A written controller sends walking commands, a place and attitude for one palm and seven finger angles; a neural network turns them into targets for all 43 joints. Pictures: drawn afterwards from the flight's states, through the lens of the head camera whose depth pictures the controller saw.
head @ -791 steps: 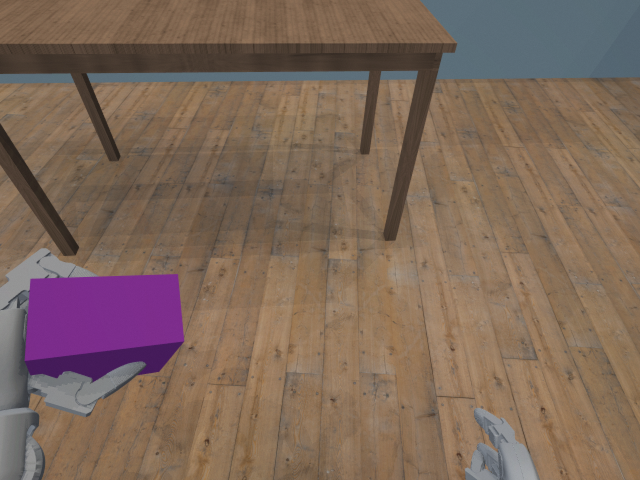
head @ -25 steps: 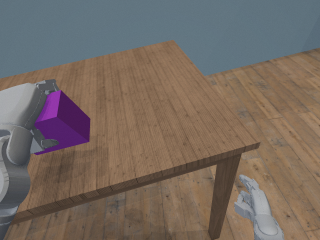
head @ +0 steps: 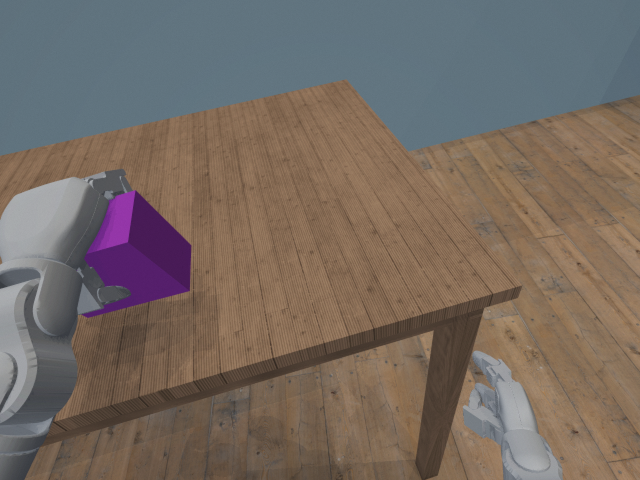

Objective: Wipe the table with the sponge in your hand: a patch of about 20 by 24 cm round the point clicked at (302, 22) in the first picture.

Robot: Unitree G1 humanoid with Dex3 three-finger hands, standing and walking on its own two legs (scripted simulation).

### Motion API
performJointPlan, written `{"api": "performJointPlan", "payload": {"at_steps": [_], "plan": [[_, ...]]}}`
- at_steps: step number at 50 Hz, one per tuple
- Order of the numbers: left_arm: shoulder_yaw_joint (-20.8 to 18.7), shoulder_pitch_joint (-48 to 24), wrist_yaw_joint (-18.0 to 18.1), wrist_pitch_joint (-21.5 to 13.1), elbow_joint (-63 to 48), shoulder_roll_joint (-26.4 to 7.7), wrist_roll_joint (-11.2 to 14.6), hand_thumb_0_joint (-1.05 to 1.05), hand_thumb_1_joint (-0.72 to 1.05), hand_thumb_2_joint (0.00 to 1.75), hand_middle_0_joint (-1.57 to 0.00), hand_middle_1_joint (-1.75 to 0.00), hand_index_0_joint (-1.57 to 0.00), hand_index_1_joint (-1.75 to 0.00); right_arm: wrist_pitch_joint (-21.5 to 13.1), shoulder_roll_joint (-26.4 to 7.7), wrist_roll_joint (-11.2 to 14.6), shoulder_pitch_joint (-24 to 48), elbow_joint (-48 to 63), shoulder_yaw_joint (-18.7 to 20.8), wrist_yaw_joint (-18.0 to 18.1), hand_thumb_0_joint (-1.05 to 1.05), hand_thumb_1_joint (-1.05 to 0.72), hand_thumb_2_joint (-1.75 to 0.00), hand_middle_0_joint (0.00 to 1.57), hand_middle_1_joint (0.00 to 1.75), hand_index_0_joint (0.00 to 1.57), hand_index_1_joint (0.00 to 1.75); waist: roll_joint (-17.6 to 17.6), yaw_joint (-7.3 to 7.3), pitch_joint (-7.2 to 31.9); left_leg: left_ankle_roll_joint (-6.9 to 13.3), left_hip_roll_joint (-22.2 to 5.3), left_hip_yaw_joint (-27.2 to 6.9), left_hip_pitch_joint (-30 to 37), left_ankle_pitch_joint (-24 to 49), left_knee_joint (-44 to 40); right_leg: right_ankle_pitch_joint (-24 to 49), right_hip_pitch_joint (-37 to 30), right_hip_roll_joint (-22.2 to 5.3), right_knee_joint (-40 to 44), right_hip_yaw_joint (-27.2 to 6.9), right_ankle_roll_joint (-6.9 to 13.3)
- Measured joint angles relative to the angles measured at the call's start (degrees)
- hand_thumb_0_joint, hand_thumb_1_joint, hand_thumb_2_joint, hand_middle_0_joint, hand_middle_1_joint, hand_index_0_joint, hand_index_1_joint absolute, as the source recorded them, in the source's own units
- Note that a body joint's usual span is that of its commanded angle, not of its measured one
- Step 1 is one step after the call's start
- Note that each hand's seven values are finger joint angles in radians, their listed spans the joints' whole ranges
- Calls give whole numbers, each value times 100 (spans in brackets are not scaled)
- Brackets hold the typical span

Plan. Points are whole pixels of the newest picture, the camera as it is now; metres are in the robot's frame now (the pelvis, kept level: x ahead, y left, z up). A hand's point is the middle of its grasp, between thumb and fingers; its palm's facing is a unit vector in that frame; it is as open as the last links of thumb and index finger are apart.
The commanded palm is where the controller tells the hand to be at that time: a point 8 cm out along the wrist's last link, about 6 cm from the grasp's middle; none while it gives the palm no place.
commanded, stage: move the sponge above the wiping area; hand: left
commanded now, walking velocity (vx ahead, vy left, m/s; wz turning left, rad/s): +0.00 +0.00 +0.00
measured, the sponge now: (120, 266) +0.25 +0.27 +0.19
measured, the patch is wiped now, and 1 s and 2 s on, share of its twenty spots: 0.00 0.00 0.00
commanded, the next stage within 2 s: none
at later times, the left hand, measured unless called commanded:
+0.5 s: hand (101, 256) +0.25 +0.28 +0.21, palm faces +0.20 -0.03 -0.98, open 10.1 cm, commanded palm +0.20 +0.28 +0.28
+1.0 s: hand (103, 262) +0.25 +0.29 +0.20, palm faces +0.15 -0.03 -0.99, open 10.1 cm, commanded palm +0.21 +0.28 +0.27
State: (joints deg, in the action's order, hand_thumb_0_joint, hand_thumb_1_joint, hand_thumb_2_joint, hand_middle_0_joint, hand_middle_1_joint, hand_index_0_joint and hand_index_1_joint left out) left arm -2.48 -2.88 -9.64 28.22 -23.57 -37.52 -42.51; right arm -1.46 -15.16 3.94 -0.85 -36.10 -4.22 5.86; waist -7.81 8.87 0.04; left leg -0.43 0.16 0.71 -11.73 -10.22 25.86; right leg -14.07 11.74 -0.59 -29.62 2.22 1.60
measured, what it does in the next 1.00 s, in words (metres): stands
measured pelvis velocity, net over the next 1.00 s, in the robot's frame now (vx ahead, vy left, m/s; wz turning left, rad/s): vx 0.00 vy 0.00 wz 0.02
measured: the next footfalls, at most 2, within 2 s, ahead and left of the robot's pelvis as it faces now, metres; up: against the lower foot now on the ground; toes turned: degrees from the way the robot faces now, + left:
none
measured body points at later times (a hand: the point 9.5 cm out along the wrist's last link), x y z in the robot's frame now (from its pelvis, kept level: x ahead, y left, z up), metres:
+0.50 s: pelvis +0.00 +0.00 +0.00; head -0.02 -0.06 +0.44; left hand +0.23 +0.28 +0.26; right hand +0.27 -0.18 -0.07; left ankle +0.04 +0.13 -0.74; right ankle +0.03 -0.10 -0.74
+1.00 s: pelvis +0.00 +0.00 +0.00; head -0.01 -0.06 +0.44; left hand +0.24 +0.29 +0.25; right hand +0.27 -0.18 -0.08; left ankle +0.04 +0.13 -0.74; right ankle +0.03 -0.10 -0.74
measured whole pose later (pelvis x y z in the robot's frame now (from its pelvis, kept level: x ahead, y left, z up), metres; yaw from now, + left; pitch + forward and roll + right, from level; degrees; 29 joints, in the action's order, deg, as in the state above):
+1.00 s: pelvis +0.00 +0.00 +0.00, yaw +1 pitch -4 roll +1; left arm -0.1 -3.9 -10.6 26.3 -16.0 -37.0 -45.9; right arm -2.4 -15.6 3.6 -1.6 -37.3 -3.6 6.2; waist -7.7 8.9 0.2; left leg -0.6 0.3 -0.3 -12.4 -10.7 26.5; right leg -14.6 11.8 -0.7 -29.8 3.1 1.8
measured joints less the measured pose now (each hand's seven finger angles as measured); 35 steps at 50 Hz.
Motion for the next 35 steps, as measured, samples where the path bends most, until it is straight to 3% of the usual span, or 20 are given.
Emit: {"api": "performJointPlan", "payload": {"at_steps": [11, 35], "plan": [[79, 57, 64, -20, 84, -8, -56, 0, -50, 103, -73, -135, -73, -136, -7, -24, 5, -21, -34, 27, 27, 1, -90, -90, 20, 30, 20, 30, -2, 53, -3, -9, -3, -35, 26, -1, 13, -4, -46, 4, 4, 32, 10], [233, -308, -156, -136, 947, -36, -322, 0, -50, 103, -73, -135, -73, -136, -100, -52, -26, -45, -112, 20, 65, 1, -90, -90, 20, 30, 20, 30, 29, -54, 2, -31, -16, -75, -82, -12, 61, -24, 49, 19, -37, 68, 37]]}}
